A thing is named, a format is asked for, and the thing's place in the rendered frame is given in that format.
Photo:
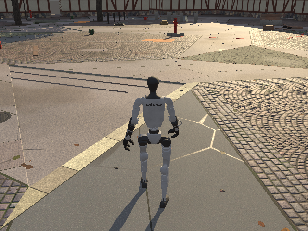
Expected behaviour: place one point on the left robot hand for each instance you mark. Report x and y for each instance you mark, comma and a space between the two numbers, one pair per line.
125, 143

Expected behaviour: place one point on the right robot forearm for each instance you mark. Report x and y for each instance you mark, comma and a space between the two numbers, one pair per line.
175, 124

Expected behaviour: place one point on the left robot shin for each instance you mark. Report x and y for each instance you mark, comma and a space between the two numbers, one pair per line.
143, 167

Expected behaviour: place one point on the robot left upper arm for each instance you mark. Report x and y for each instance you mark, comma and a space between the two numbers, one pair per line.
136, 110

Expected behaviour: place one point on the robot right upper arm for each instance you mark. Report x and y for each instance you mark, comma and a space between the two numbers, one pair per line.
170, 107

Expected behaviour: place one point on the left robot forearm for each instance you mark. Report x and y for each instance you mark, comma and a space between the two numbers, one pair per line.
129, 130

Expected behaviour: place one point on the right robot hand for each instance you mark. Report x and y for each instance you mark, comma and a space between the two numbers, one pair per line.
172, 131

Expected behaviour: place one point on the humanoid robot head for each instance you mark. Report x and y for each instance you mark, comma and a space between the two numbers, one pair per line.
152, 83

